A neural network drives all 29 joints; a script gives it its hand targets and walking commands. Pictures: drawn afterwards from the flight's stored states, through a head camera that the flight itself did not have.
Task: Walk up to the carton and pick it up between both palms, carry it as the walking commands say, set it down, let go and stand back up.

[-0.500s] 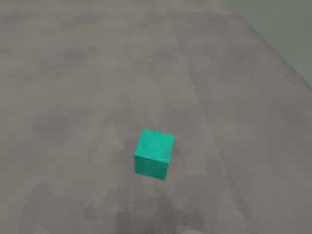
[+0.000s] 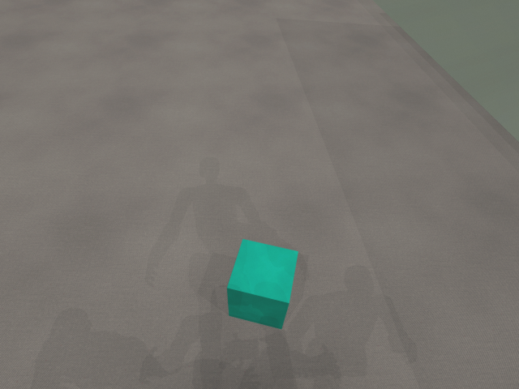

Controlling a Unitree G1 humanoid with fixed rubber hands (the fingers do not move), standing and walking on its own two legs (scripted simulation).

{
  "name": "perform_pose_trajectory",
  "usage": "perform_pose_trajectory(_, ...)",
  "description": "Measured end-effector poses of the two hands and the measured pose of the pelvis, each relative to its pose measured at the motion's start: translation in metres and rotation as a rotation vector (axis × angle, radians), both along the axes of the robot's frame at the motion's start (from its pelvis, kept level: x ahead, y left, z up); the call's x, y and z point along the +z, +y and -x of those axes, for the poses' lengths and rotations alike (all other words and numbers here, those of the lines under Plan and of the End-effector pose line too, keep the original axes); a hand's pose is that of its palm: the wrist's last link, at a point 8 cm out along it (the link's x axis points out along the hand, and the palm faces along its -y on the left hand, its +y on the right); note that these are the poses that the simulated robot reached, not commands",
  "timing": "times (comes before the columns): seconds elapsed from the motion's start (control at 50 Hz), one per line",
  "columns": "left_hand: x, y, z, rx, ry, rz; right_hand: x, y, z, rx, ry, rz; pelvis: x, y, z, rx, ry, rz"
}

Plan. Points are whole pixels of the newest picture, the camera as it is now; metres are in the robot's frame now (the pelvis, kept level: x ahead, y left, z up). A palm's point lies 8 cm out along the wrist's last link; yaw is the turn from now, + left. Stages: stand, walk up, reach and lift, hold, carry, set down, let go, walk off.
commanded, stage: walk up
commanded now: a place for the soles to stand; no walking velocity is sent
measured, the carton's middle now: (262, 284) +0.59 -0.04 -0.64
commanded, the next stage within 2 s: none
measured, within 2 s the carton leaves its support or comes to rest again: neither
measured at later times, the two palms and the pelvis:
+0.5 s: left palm out of the picture +0.13 +0.27 -0.09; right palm out of the picture +0.15 -0.37 -0.10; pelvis +0.08 -0.05 +0.00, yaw +0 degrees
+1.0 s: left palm (103, 373) +0.19 +0.26 -0.11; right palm (470, 355) +0.20 -0.36 -0.10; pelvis +0.09 -0.04 +0.00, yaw +1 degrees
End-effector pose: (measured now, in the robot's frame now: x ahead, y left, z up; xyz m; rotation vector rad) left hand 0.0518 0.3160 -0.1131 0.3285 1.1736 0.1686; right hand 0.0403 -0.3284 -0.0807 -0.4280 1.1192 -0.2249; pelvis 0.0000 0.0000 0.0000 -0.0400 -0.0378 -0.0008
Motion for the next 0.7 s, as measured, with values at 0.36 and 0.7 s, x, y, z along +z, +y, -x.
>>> perform_pose_trajectory(0.36,0.014,-0.044,-0.09,-0.027,-0.077,-0.046,-0.009,-0.049,-0.069,-0.004,0.021,-0.018,-0.001,-0.048,-0.064,-0.001,0.007,-0.057)
perform_pose_trajectory(0.7,0.001,-0.048,-0.105,0.029,-0.019,-0.011,-0.014,-0.029,-0.124,0.024,0.007,-0.024,-0.001,-0.04,-0.092,0.019,0.033,-0.034)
